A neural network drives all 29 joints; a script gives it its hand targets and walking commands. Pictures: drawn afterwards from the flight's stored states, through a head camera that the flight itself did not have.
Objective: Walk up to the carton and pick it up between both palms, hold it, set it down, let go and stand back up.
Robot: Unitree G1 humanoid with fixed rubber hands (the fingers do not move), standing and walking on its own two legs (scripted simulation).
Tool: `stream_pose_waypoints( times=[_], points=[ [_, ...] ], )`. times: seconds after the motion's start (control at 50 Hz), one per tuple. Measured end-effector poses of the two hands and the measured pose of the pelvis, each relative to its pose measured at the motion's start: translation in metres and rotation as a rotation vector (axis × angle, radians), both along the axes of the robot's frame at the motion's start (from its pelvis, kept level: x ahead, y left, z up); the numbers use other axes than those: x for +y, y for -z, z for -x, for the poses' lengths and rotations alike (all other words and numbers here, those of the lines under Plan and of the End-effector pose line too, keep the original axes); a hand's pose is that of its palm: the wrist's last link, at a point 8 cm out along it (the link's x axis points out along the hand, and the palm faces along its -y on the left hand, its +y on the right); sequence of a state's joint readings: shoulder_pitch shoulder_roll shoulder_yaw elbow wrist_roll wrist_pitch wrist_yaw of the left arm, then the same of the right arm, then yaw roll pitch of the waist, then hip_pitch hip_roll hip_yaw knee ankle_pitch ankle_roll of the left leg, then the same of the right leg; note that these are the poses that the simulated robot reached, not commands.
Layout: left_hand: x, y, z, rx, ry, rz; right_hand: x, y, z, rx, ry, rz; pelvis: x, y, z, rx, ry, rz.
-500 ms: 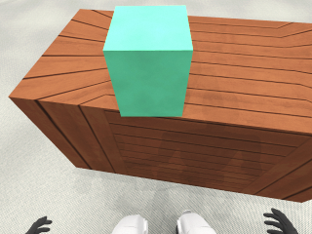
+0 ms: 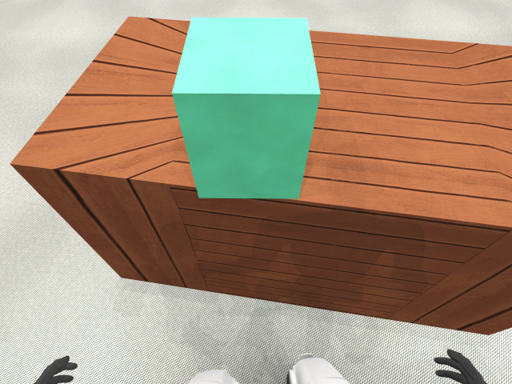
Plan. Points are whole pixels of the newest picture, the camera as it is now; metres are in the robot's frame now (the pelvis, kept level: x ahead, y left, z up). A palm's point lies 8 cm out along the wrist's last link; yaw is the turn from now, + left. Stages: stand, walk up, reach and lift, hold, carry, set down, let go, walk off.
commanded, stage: walk up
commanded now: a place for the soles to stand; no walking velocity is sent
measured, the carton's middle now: (248, 114) +0.55 +0.05 +0.08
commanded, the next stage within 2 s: none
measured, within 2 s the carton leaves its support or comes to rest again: neither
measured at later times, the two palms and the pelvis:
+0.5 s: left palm out of the picture +0.09 +0.35 -0.07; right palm out of the picture +0.11 -0.29 -0.06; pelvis +0.00 +0.02 +0.01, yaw +0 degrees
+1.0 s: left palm out of the picture +0.09 +0.35 -0.09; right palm out of the picture +0.10 -0.29 -0.08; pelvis -0.01 +0.02 -0.01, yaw -1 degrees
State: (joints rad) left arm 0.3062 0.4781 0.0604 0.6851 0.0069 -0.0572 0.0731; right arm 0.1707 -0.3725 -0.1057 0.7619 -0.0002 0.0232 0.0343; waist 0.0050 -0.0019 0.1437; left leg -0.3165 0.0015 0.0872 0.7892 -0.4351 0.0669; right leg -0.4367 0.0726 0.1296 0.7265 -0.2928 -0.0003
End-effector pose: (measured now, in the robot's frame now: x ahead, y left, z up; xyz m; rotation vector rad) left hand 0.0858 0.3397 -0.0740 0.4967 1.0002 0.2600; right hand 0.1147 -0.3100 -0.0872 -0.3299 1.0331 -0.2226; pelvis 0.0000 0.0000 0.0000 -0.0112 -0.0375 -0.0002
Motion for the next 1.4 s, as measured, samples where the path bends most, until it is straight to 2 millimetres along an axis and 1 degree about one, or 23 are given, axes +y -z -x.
stream_pose_waypoints(
  times=[0.06, 0.14, 0.24, 0.3, 0.36, 0.44, 0.5, 0.54, 0.6, 0.7, 0.76, 0.8, 0.88, 0.94, 1.0, 1.08, 1.14, 1.18, 1.24, 1.32, 1.4],
  points=[
    [-0.01, 0.007, -0.001, 0.001, 0.008, 0.0, -0.006, 0.011, -0.005, -0.003, 0.01, -0.013, -0.006, 0.008, 0.0, -0.02, 0.01, 0.001],
    [-0.015, 0.01, -0.001, -0.015, 0.004, 0.018, -0.005, 0.011, -0.007, -0.007, 0.012, -0.013, -0.006, 0.009, 0.002, -0.026, 0.01, 0.001],
    [-0.005, 0.018, 0.004, -0.021, -0.001, 0.035, 0.006, 0.008, -0.001, -0.019, 0.011, 0.003, 0.006, 0.012, 0.009, -0.036, 0.008, 0.02],
    [0.004, 0.023, 0.003, -0.036, -0.017, 0.05, 0.015, 0.006, 0.008, -0.016, 0.01, 0.015, 0.016, 0.014, 0.013, -0.056, 0.001, 0.025],
    [0.008, 0.018, 0.001, -0.045, -0.021, 0.059, 0.018, -0.005, 0.012, -0.022, 0.017, 0.025, 0.021, 0.007, 0.012, -0.078, 0.001, 0.031],
    [0.013, 0.007, -0.001, -0.037, -0.015, 0.051, 0.018, -0.019, 0.007, -0.038, 0.012, 0.033, 0.022, -0.004, 0.008, -0.073, 0.004, 0.032],
    [0.015, 0.001, -0.001, -0.015, -0.01, 0.037, 0.016, -0.023, 0.003, -0.037, 0.008, 0.031, 0.019, -0.009, 0.004, -0.047, 0.006, 0.029],
    [0.014, -0.001, -0.002, -0.003, -0.005, 0.027, 0.013, -0.021, 0.001, -0.027, 0.007, 0.026, 0.016, -0.01, 0.001, -0.031, 0.007, 0.024],
    [0.007, -0.002, -0.008, 0.004, 0.005, 0.016, 0.006, -0.013, 0.0, -0.009, 0.012, 0.015, 0.009, -0.008, -0.003, -0.013, 0.012, 0.012],
    [-0.008, 0.006, -0.013, 0.001, 0.022, 0.002, -0.006, 0.009, -0.006, -0.002, 0.02, -0.008, -0.005, 0.007, -0.006, -0.021, 0.021, 0.003],
    [-0.015, 0.009, -0.013, -0.014, 0.019, 0.015, -0.007, 0.011, -0.007, 0.001, 0.026, -0.012, -0.006, 0.008, -0.005, -0.028, 0.022, 0.0],
    [-0.015, 0.01, -0.012, -0.019, 0.017, 0.023, -0.005, 0.01, -0.007, -0.003, 0.025, -0.009, -0.004, 0.008, -0.003, -0.03, 0.021, 0.003],
    [-0.007, 0.017, -0.006, -0.021, 0.012, 0.038, 0.003, 0.007, -0.002, -0.012, 0.024, 0.004, 0.005, 0.011, 0.003, -0.037, 0.019, 0.017],
    [0.001, 0.022, -0.006, -0.031, -0.004, 0.052, 0.012, 0.005, 0.006, -0.011, 0.021, 0.015, 0.015, 0.013, 0.007, -0.056, 0.012, 0.023],
    [0.006, 0.018, -0.007, -0.04, -0.01, 0.06, 0.016, -0.004, 0.01, -0.019, 0.026, 0.023, 0.02, 0.006, 0.007, -0.077, 0.012, 0.03],
    [0.011, 0.007, -0.008, -0.035, -0.003, 0.05, 0.016, -0.018, 0.007, -0.037, 0.022, 0.031, 0.021, -0.003, 0.005, -0.073, 0.014, 0.03],
    [0.013, 0.001, -0.008, -0.017, 0.004, 0.034, 0.013, -0.02, 0.003, -0.037, 0.017, 0.028, 0.018, -0.007, 0.002, -0.047, 0.016, 0.026],
    [0.012, -0.001, -0.009, -0.008, 0.009, 0.024, 0.01, -0.018, 0.002, -0.028, 0.017, 0.024, 0.014, -0.007, 0.001, -0.033, 0.018, 0.021],
    [0.005, -0.002, -0.013, -0.004, 0.02, 0.012, 0.003, -0.01, 0.002, -0.011, 0.02, 0.012, 0.007, -0.005, -0.002, -0.016, 0.022, 0.009],
    [-0.008, 0.005, -0.014, -0.003, 0.034, 0.001, -0.007, 0.007, -0.001, -0.007, 0.027, -0.006, -0.005, 0.006, -0.003, -0.021, 0.03, 0.003],
    [-0.017, 0.008, -0.013, -0.02, 0.031, 0.017, -0.009, 0.009, -0.001, -0.004, 0.034, -0.011, -0.007, 0.007, -0.001, -0.031, 0.031, 0.0]
  ],
)
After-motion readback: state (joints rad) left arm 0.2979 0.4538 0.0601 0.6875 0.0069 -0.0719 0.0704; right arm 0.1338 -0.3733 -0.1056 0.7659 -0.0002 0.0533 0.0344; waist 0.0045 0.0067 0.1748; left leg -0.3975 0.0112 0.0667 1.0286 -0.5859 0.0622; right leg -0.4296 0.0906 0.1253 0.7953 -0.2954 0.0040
